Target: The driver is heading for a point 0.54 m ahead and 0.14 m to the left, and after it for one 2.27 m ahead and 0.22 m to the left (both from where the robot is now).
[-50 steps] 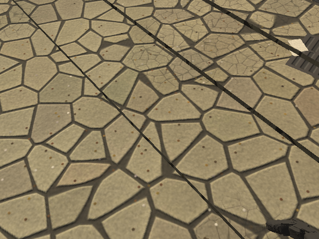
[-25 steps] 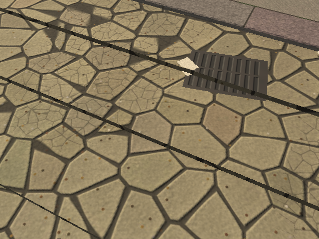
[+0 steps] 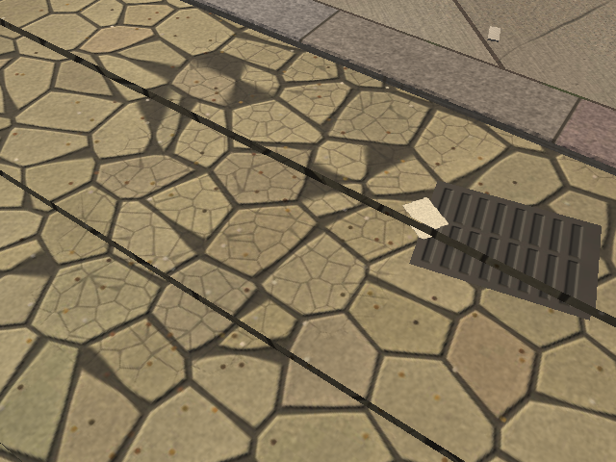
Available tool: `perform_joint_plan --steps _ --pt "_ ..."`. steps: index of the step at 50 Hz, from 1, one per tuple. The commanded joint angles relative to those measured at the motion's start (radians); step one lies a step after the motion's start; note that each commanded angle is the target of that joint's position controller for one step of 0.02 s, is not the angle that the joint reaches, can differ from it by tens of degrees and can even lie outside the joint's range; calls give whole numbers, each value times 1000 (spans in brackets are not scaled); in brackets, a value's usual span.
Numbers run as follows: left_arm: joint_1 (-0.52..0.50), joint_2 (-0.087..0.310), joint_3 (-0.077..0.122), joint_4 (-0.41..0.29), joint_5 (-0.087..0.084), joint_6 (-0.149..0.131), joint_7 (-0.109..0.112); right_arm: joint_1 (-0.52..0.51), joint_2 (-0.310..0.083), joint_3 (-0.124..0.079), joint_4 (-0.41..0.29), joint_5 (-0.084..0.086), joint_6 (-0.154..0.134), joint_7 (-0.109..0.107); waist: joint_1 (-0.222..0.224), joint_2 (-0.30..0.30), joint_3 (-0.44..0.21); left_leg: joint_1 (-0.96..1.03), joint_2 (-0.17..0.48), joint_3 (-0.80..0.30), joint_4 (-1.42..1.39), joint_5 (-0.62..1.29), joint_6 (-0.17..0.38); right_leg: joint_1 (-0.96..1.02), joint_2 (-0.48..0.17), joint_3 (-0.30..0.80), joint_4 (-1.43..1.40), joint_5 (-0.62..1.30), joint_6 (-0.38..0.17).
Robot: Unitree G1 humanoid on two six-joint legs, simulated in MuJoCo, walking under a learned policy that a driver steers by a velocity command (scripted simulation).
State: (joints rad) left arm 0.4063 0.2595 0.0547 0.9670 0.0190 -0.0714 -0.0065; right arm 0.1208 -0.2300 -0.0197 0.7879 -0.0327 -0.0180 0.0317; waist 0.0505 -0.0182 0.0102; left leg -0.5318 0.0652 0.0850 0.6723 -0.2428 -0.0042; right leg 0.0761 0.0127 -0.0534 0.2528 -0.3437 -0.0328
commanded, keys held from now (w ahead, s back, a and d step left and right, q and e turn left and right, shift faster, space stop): w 0.14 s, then no key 0.38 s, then q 0.48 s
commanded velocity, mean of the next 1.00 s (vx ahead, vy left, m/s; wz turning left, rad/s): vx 0.19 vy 0.00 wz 0.16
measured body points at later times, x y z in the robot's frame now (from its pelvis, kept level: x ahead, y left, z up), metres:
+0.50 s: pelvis +0.20 -0.01 +0.02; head +0.21 -0.03 +0.47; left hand +0.28 +0.26 -0.10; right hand +0.28 -0.25 -0.13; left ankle +0.14 +0.12 -0.66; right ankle +0.27 -0.07 -0.71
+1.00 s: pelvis +0.24 +0.01 +0.02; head +0.26 +0.04 +0.47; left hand +0.27 +0.30 -0.12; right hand +0.40 -0.22 -0.10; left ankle +0.22 +0.09 -0.71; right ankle +0.27 -0.07 -0.70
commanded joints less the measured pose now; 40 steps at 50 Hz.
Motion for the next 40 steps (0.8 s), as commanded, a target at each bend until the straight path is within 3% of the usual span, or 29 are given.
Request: perform_joint_plan --steps 1,2,3,4,5,6,7,8,11,13,15,18,19,20,21,22,23,24,25,27,29,31,36,40 --pt "40 122 12 -34 -16 -10 -1 243 -155 -63 28 -4 -37 -19 -135 150 -107 552 -32 -26 -107 33 109 -316 -120 -1 386 672 -77" --pt "-10 140 11 -63 -28 -15 -3 456 -229 -96 81 -10 -34 -29 -236 246 -258 797 156 -307 -234 -128 182 -518 -30 -51 738 448 -26" --pt "-81 89 6 -93 -8 -19 -10 520 -235 -89 114 -16 -33 -31 -225 273 -277 866 282 -549 -363 -73 212 -679 53 43 986 -161 -23" --pt "-154 58 1 -103 -5 -20 -10 450 -212 -78 104 -25 -38 -38 -195 109 -184 793 287 -519 -370 64 204 -766 12 157 1078 -140 -44" --pt "-183 48 -3 -116 -16 -18 -12 346 -168 -67 90 -23 -40 -42 -144 32 -138 725 263 -447 -375 72 180 -795 -33 150 1045 -59 -56" --pt "-200 52 -1 -123 -11 -10 -11 265 -117 -53 85 -13 -38 -38 -101 28 -87 641 222 -378 -396 85 149 -784 -64 119 1008 -26 -56" --pt "-173 53 0 -125 -2 7 -12 201 -84 -40 81 -6 -38 -32 -50 68 -75 570 201 -329 -416 64 139 -756 -74 104 996 -26 -47" --pt "-152 48 -1 -116 5 26 -16 174 -69 -33 79 0 -39 -28 -29 77 -64 496 186 -281 -442 79 138 -704 -70 84 991 -28 -35" --pt "-212 23 -9 -149 2 58 -33 137 -118 -43 93 7 -47 -28 12 100 32 347 171 -165 -525 190 142 -637 -71 25 787 -19 -14" --pt "-212 21 -11 -154 6 68 -31 101 -140 -50 104 4 -49 -27 39 152 26 301 136 -77 -526 267 128 -505 -61 -14 624 35 -11" --pt "-188 46 1 -142 6 80 -21 90 -149 -58 115 5 -48 -25 47 165 1 328 153 -53 -494 317 120 -422 -65 -16 552 74 -14" --pt "-150 56 18 -121 7 80 -4 72 -146 -63 132 16 -35 -25 63 107 -12 350 166 -22 -369 360 104 -298 -54 -36 414 153 -34" --pt "-83 51 24 -89 10 74 0 59 -138 -61 134 21 -28 -26 85 67 -36 329 139 0 -251 364 96 -195 -32 -56 330 181 -42" --pt "-7 60 33 -46 15 64 3 76 -107 -53 139 18 -19 -25 93 -14 -62 301 69 16 -51 281 85 -109 -18 -43 243 151 -49" --pt "-31 91 31 -48 25 50 5 103 -26 -34 127 6 -5 -19 35 -209 2 162 -54 18 233 -197 66 -135 -203 216 95 197 -83" --pt "-121 151 25 -98 5 40 13 242 7 -26 134 13 12 -26 -75 -225 12 103 -113 -67 380 -293 52 -238 -360 473 -9 395 -176" --pt "-169 157 34 -110 -19 37 16 294 -23 -31 156 16 23 -35 -78 -231 3 150 -95 -108 433 -299 44 -337 -403 483 -58 331 -263" --pt "-220 84 12 -119 -17 32 15 227 -66 -38 148 17 21 -38 -87 -137 59 131 -67 -122 423 -239 37 -367 -345 412 -71 301 -252" --pt "-227 46 -3 -111 -10 25 21 181 -67 -39 146 15 17 -43 -86 -88 61 136 -45 -129 372 -218 30 -360 -305 336 -68 341 -220" --pt "-206 27 -17 -90 5 6 41 165 -56 -35 167 11 23 -44 -90 -59 3 187 -34 -129 272 -152 17 -283 -250 203 -25 601 -181" --pt "-168 44 -19 -72 6 -5 49 163 -39 -31 180 23 31 -46 -88 -37 -60 214 -55 -110 198 -144 11 -200 -238 120 38 827 -171" --pt "-137 78 -10 -66 -2 3 56 123 -50 -33 167 23 39 -49 -69 -50 -95 186 -58 -94 183 -152 6 -132 -260 107 68 861 -181" --pt "-107 88 5 -72 5 47 70 23 -60 -39 119 14 62 -39 -28 -71 -48 91 -32 -63 193 -165 3 -144 -300 97 33 534 -217" --pt "-126 95 15 -85 10 60 72 12 -53 -42 93 13 71 -28 -28 -55 -29 93 -24 -39 158 -191 6 -166 -323 76 38 452 -230"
